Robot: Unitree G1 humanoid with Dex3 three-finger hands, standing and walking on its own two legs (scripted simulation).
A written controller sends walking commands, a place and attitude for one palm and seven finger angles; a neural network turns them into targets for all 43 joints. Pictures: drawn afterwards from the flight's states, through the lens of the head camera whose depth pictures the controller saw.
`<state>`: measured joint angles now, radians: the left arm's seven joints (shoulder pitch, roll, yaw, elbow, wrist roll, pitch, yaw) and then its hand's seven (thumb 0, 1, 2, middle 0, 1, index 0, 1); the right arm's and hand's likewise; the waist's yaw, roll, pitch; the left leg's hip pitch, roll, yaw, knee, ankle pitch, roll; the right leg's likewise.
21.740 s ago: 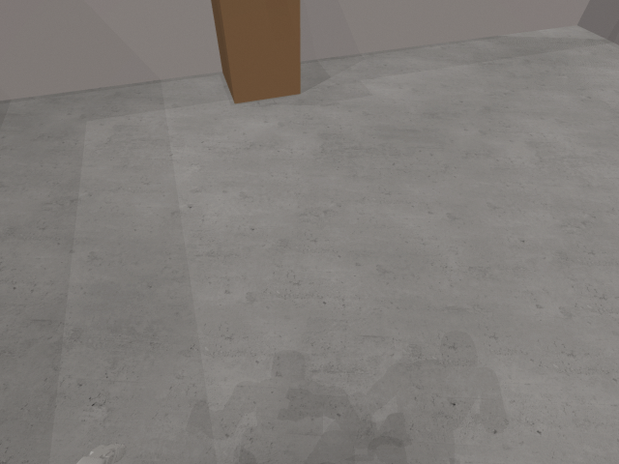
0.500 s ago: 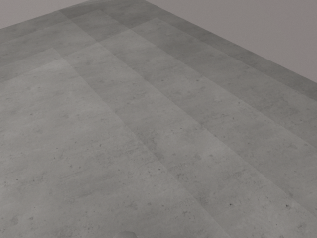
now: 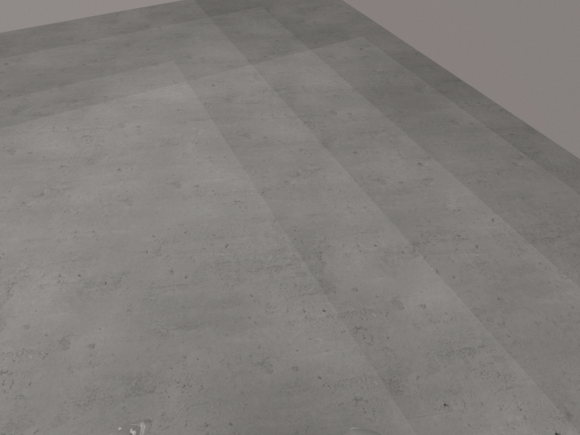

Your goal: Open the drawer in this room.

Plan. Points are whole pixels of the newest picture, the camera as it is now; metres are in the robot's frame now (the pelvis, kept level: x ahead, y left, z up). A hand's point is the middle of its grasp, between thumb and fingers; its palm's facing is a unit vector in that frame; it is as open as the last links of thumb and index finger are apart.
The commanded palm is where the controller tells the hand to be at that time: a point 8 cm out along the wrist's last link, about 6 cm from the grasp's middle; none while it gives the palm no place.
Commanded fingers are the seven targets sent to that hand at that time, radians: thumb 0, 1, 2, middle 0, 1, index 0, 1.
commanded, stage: turn or walk to find it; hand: left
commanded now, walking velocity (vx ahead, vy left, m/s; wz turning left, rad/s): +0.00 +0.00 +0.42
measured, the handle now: out of the picture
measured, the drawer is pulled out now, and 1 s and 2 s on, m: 0.00 0.00 0.00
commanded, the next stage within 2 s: none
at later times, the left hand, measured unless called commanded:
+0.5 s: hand out of the picture -0.05 +0.17 -0.17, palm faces +0.30 -0.92 -0.25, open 7.4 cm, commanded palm none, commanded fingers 0.00 0.90 0.90 -0.20 -0.30 -0.20 -0.30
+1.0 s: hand out of the picture -0.07 +0.20 -0.16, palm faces +0.45 -0.86 -0.24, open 7.4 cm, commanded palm none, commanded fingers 0.00 0.90 0.90 -0.20 -0.30 -0.20 -0.30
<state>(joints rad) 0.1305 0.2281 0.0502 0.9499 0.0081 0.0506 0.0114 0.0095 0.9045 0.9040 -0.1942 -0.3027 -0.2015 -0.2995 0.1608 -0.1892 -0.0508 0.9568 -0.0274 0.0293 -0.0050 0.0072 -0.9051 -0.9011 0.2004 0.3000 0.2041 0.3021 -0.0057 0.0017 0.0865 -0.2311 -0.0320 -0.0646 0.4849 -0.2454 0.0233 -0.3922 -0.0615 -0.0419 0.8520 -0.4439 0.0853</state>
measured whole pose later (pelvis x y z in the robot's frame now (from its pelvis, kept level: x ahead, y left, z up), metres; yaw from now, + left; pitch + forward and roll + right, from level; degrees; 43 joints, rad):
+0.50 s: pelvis -0.03 -0.03 +0.00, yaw +15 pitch -1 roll +1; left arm 0.25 0.19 0.05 0.98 0.03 0.01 0.02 0.01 0.90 0.90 -0.20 -0.30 -0.21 -0.30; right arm 0.18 -0.23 -0.07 1.01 -0.01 0.07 0.01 0.01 -0.91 -0.90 0.19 0.30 0.20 0.30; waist 0.02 -0.01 0.10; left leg -0.33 0.04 0.04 0.81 -0.46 -0.05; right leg -0.22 -0.14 -0.26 0.54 -0.28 -0.01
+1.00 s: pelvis -0.07 -0.02 +0.00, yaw +26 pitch +0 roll -1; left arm 0.14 0.22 0.05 0.95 0.01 0.05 0.01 0.01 0.90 0.90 -0.19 -0.30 -0.20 -0.30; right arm 0.19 -0.18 -0.06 0.96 -0.03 0.04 0.00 0.01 -0.90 -0.90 0.20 0.30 0.20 0.30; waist -0.02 0.01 0.07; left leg -0.29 -0.04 -0.06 0.47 -0.18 0.02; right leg -0.36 -0.05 -0.04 0.81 -0.44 0.07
